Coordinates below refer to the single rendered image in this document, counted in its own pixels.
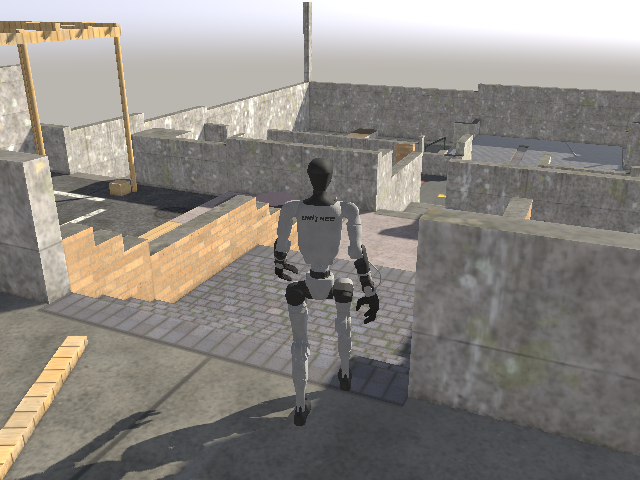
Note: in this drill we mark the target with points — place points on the robot right shin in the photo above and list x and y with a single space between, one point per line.
344 348

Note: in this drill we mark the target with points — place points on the robot left hand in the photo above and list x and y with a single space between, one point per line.
289 267

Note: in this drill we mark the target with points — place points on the robot right hand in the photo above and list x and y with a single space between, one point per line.
373 302

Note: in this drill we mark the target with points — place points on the right robot upper arm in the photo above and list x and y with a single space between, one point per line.
354 228

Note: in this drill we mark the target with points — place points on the robot right foot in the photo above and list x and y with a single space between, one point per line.
345 383

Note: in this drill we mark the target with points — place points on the robot left forearm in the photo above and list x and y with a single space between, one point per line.
280 257

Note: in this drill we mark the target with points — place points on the robot right forearm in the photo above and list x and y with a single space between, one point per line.
364 274

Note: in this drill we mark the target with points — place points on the left robot upper arm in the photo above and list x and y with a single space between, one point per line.
287 212

